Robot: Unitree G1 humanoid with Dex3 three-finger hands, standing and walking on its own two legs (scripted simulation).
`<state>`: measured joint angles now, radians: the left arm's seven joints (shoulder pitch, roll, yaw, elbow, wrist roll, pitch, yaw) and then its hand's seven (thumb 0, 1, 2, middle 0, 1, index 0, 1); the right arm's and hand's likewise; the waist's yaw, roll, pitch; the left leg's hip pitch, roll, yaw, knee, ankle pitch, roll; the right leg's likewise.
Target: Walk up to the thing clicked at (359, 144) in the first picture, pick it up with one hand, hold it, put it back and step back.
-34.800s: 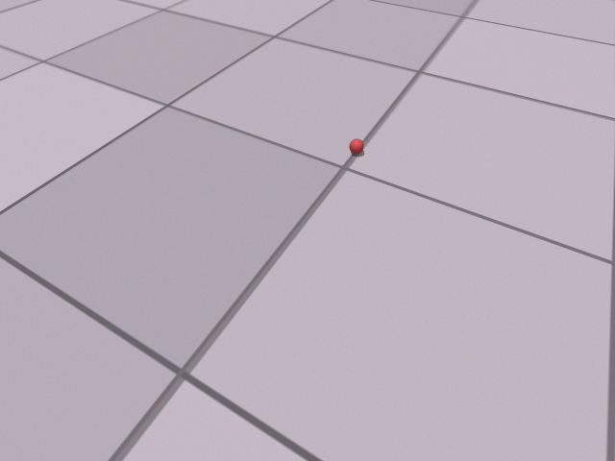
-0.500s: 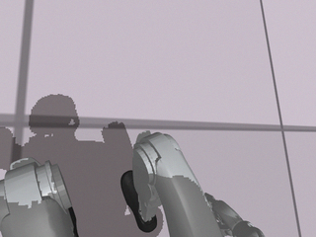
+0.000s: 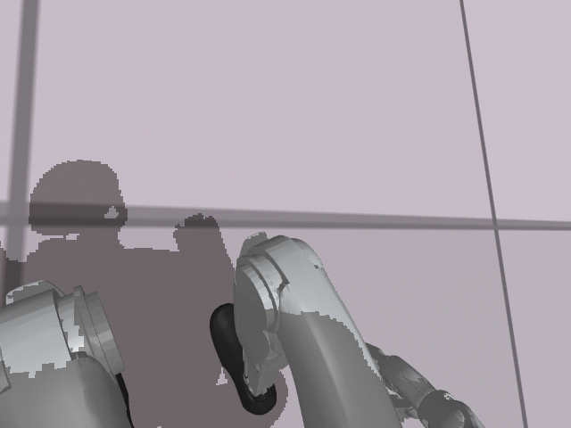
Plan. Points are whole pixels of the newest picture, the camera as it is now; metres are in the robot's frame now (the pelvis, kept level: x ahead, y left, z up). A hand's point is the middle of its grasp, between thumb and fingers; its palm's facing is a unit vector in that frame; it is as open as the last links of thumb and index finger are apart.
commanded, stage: rest palm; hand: left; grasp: from above
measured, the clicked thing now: out of the picture +0.41 +0.40 -0.27
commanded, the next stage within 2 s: close in 0.40 s
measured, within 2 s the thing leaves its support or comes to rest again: neither
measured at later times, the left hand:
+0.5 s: hand out of the picture +0.39 +0.39 -0.25, palm faces -0.42 -0.21 -0.88, open 13.8 cm
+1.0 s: hand out of the picture +0.40 +0.39 -0.24, palm faces -0.43 -0.20 -0.88, open 12.2 cm
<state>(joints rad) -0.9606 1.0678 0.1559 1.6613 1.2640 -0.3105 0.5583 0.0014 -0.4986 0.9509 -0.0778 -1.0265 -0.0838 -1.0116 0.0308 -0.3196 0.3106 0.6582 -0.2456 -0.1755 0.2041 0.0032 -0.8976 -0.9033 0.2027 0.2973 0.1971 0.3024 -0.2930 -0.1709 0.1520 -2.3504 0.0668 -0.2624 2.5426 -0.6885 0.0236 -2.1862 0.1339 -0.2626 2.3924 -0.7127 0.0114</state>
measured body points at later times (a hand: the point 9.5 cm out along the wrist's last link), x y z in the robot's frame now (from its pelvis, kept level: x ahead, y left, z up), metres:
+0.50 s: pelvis +0.00 +0.00 +0.00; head +0.26 +0.16 +0.33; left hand +0.41 +0.40 -0.20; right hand +0.11 -0.24 -0.07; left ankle +0.07 +0.13 -0.27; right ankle +0.10 -0.10 -0.27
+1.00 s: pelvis +0.00 +0.00 +0.00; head +0.25 +0.15 +0.33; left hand +0.41 +0.40 -0.19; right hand +0.11 -0.24 -0.07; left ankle +0.07 +0.13 -0.27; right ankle +0.10 -0.10 -0.27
